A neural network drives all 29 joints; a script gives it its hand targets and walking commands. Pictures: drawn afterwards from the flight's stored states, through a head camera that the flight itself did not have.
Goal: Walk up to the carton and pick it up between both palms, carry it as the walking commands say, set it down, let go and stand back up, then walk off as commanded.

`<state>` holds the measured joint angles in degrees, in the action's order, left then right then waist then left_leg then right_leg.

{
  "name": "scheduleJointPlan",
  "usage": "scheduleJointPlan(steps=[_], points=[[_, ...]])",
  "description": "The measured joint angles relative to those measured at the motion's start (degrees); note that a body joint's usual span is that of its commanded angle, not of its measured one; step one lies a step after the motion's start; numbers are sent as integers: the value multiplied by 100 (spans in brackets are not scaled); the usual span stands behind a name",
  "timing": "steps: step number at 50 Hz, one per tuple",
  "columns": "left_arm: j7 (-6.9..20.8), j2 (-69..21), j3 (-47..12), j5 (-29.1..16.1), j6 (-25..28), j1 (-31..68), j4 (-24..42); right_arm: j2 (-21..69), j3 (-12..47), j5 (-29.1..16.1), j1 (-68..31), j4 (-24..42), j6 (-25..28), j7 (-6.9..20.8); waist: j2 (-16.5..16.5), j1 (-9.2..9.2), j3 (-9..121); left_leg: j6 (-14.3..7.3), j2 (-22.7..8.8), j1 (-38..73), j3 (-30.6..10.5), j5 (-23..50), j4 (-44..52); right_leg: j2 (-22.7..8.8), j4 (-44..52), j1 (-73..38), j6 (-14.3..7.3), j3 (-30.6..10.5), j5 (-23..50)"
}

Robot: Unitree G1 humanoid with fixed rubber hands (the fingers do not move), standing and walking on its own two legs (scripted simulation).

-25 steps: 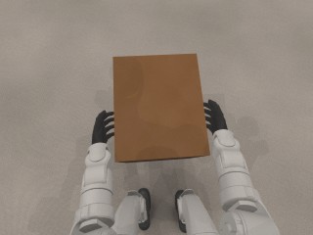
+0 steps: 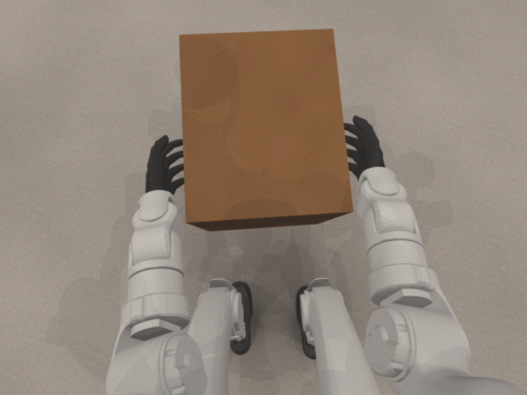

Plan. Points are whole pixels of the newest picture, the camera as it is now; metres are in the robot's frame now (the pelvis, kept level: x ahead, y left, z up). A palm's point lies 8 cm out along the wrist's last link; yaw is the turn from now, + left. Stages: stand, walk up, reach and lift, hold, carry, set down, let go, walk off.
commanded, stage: set down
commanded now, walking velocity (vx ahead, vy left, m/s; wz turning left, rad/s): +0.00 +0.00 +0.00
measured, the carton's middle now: (260, 147) +0.49 +0.01 -0.17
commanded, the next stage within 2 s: none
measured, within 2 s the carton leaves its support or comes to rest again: neither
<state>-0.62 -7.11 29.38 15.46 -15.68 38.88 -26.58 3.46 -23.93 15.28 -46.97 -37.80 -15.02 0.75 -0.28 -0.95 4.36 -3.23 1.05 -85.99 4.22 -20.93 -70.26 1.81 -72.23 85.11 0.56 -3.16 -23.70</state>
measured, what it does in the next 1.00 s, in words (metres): lowers itself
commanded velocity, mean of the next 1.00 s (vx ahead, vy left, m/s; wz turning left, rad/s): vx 0.00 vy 0.00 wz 0.00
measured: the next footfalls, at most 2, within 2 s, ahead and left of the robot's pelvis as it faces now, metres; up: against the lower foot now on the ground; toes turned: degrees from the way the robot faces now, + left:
none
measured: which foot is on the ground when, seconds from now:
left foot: down 0.00-1.00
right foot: down 0.00-1.00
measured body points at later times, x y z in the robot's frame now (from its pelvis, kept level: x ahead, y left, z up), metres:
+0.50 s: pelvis -0.02 -0.01 -0.07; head +0.28 -0.01 +0.27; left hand +0.44 +0.16 -0.19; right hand +0.47 -0.15 -0.19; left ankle +0.09 +0.09 -0.60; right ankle +0.07 -0.13 -0.60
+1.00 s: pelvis -0.03 -0.01 -0.13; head +0.32 +0.00 +0.15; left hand +0.47 +0.17 -0.29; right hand +0.49 -0.14 -0.29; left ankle +0.09 +0.09 -0.60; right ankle +0.07 -0.13 -0.60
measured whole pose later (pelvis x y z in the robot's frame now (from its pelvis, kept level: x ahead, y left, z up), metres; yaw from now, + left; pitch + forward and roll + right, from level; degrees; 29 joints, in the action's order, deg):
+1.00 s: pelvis -0.03 -0.01 -0.13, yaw +1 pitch +45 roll +1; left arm -0.9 3.1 27.5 13.8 -18.2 61.7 -32.0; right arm -2.0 -24.4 9.4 -66.5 -39.2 -16.5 -3.1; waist 1.0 -1.0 -5.2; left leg -3.4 0.9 -116.4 4.2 -25.7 -97.1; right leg 2.3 -99.7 115.3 1.1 -2.4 -29.3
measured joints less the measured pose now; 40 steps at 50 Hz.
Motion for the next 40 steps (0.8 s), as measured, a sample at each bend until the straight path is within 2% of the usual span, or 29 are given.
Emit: scheduleJointPlan(steps=[10, 15, 30, 40], points=[[-68, 42, -10, 0, -6, 264, 6, -101, -24, -21, -291, 31, -55, 30, 0, 0, 61, -7, 0, -812, 0, -118, -519, 4, -550, 817, 15, 14, -146], [-71, 182, -113, -4, -22, 417, 31, -114, -24, -196, -437, 72, -51, -30, 0, 0, 60, -6, 1, -1207, 0, -172, -824, 6, -884, 1220, 16, 24, -221], [-20, 549, -5, -25, -186, 1403, -337, -342, -38, -258, -1260, -24, -271, -212, 57, 0, -301, -6, -7, -2139, 0, -262, -1715, 37, -1779, 2143, 24, 38, -321], [-23, 681, -4, -55, -239, 1822, -351, -460, -50, -298, -1572, -80, -177, -235, 70, 0, -499, -9, -8, -2679, -1, -358, -2162, 41, -2206, 2655, 49, 54, -429]])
